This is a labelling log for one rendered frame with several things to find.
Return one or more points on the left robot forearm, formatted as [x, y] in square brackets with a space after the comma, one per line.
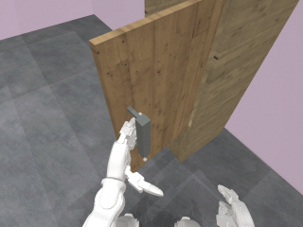
[109, 203]

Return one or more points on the left robot thigh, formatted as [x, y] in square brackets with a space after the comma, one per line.
[127, 221]

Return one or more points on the robot right hand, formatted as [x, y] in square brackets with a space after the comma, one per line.
[236, 215]

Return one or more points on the handle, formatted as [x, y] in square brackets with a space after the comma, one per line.
[143, 132]

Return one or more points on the cupboard door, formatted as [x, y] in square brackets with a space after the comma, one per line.
[156, 66]

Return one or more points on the robot left hand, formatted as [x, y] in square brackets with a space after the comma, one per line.
[120, 156]

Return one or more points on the robot left shin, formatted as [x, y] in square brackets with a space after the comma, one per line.
[129, 215]

